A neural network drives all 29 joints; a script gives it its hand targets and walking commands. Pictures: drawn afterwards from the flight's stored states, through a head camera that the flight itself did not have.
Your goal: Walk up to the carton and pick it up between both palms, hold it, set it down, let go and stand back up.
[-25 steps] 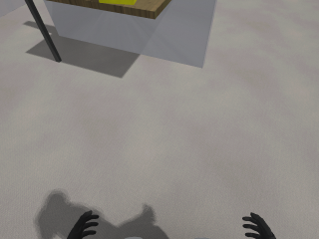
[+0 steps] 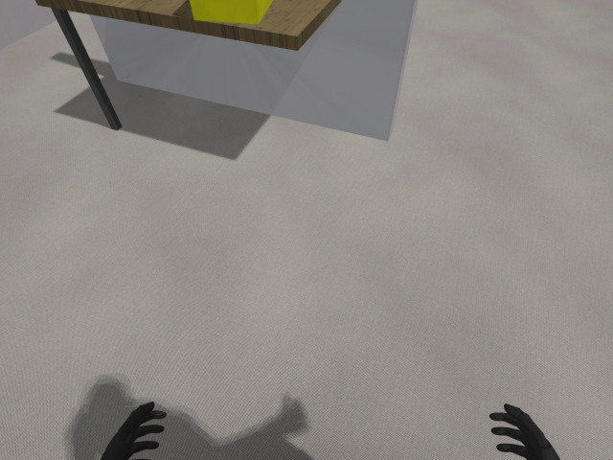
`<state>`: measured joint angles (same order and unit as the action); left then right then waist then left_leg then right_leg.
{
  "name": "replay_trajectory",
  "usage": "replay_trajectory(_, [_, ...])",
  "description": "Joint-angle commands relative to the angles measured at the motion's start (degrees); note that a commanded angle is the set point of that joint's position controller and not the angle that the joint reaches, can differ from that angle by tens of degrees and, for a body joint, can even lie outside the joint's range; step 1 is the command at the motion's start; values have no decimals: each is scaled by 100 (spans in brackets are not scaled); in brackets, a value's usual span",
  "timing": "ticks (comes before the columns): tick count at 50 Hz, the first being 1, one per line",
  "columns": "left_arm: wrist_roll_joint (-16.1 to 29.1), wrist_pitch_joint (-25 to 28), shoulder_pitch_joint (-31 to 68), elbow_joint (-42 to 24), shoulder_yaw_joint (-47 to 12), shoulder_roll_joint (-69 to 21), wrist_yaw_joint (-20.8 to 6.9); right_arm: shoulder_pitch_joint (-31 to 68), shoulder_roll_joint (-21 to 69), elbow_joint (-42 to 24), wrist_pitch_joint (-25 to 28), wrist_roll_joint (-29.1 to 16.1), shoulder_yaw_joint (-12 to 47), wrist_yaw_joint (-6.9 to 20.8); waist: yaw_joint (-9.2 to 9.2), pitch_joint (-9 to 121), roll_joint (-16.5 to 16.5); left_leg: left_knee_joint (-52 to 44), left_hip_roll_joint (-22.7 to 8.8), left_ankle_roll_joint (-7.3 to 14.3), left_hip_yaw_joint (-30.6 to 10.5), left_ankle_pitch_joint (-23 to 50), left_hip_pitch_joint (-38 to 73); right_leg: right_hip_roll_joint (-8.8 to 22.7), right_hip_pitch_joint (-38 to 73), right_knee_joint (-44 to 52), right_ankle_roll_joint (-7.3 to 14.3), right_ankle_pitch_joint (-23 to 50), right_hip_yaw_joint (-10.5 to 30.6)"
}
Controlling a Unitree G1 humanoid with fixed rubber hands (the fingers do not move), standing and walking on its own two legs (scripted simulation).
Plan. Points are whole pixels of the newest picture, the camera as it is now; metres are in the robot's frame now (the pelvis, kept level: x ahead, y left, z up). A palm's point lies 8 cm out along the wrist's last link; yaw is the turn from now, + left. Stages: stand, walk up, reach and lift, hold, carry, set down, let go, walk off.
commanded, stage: stand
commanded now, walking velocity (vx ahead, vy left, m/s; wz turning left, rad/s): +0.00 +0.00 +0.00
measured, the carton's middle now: out of the picture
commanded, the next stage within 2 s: walk up in 1.48 s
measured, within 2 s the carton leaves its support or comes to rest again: neither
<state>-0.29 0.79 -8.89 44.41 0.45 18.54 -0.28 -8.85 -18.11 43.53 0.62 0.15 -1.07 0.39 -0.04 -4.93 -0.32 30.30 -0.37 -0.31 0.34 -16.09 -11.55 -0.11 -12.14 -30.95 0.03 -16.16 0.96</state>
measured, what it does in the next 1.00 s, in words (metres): stands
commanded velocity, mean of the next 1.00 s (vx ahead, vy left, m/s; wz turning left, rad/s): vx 0.00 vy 0.00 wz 0.00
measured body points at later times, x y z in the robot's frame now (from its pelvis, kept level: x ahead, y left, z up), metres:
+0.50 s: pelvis +0.00 -0.01 +0.01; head +0.02 -0.01 +0.46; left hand +0.11 +0.28 -0.11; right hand +0.10 -0.30 -0.11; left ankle +0.00 +0.12 -0.73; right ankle +0.01 -0.12 -0.73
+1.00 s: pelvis +0.00 -0.01 +0.01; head +0.01 -0.01 +0.46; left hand +0.08 +0.29 -0.12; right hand +0.08 -0.30 -0.12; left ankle +0.00 +0.12 -0.73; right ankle +0.01 -0.12 -0.73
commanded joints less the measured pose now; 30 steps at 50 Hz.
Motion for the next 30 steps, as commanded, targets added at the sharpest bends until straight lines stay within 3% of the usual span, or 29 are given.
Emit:
replay_trajectory(1, [7,154,194,-407,288,1044,64,185,-1151,-336,160,-33,-294,-53,48,528,-22,-618,-523,207,-528,844,129,553,181,636,171,993,480])
replay_trajectory(3, [22,162,304,-337,263,1060,55,167,-1097,-230,170,-24,-292,-57,-23,693,-112,-633,-533,183,-508,866,280,550,241,637,164,1205,470])
replay_trajectory(5, [33,173,334,-242,239,1035,71,151,-1091,-141,175,-26,-297,-64,-52,622,100,-702,-523,171,-461,921,351,584,227,708,182,1202,508])
replay_trajectory(8, [35,142,383,-77,291,1159,104,255,-1201,-15,178,-30,-287,-71,-13,654,56,-753,-585,160,-489,1253,338,603,337,741,194,1370,482])
replay_trajectory(9, [45,161,269,-19,265,1157,103,257,-1115,4,163,-25,-252,-69,76,635,-39,-787,-583,170,-532,1187,278,592,496,763,153,1306,477])
replay_trajectory(12, [46,136,300,163,287,1190,117,142,-1139,230,183,-32,-255,-96,-41,623,-54,-835,-556,133,-461,1172,419,668,416,909,203,1397,538])
replay_trajectory(14, [53,170,183,273,248,1148,113,236,-1091,276,174,-33,-221,-75,49,716,59,-901,-586,139,-506,1244,458,644,606,913,176,1510,477])
replay_trajectory(15, [60,154,210,352,222,1108,109,45,-1122,402,153,-55,-211,-102,15,704,-84,-886,-598,123,-463,1383,457,661,634,893,181,1554,492])
replay_trajectory(18, [94,125,204,479,231,1120,109,177,-1212,477,153,-44,-225,-117,43,486,70,-1041,-637,153,-508,1219,366,691,609,1042,155,1489,536])
replay_trajectory(21, [60,149,230,599,181,1070,128,117,-1103,658,136,-44,-226,-139,27,520,-217,-1082,-625,126,-485,1102,557,674,553,1148,165,1465,492])
replay_trajectory(23, [75,130,376,628,222,1126,126,226,-1164,648,159,-46,-223,-133,-20,438,141,-1131,-607,122,-434,882,459,735,498,1250,165,1299,632])
replay_trajectory(26, [95,124,300,775,214,1101,138,217,-1151,782,146,-48,-179,-130,43,395,-40,-1232,-630,120,-494,1093,412,639,484,1224,119,1147,526])
replay_trajectory(27, [77,141,213,819,216,1076,134,141,-1219,864,121,-51,-230,-132,31,455,108,-1281,-622,137,-486,956,401,696,623,1308,128,1167,547])
replay_trajectory(28, [73,122,236,849,195,1097,140,97,-1115,855,147,-71,-190,-141,20,531,-54,-1248,-635,96,-459,1081,579,692,531,1269,143,1178,575])
replay_trajectory(30, [60,128,261,857,223,1105,131,223,-1268,888,180,-17,-251,-147,79,485,66,-1291,-653,165,-475,1034,418,714,660,1306,131,1235,541])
